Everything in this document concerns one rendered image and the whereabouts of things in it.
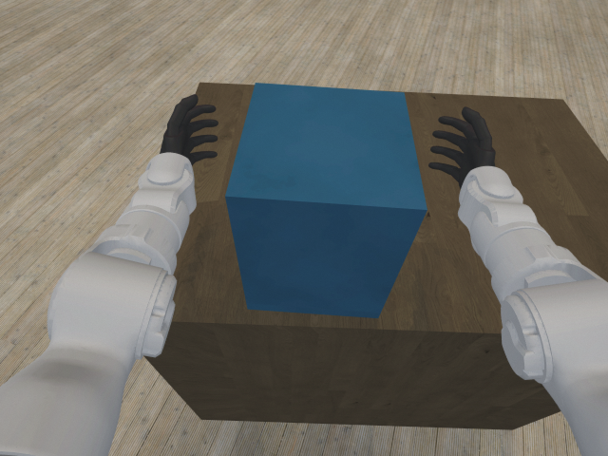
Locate carton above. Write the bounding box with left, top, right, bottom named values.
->
left=225, top=83, right=428, bottom=318

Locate robot left forearm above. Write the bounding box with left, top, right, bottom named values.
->
left=47, top=153, right=197, bottom=340

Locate left robot hand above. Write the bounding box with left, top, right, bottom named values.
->
left=160, top=94, right=219, bottom=165

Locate right robot upper arm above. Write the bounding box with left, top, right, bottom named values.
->
left=501, top=278, right=608, bottom=456

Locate left robot upper arm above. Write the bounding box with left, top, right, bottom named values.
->
left=0, top=252, right=177, bottom=456

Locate robot right forearm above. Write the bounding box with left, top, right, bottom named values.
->
left=458, top=166, right=608, bottom=306

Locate pedestal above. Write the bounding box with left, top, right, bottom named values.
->
left=144, top=83, right=608, bottom=430

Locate right robot hand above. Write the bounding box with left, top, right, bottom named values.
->
left=428, top=106, right=496, bottom=189

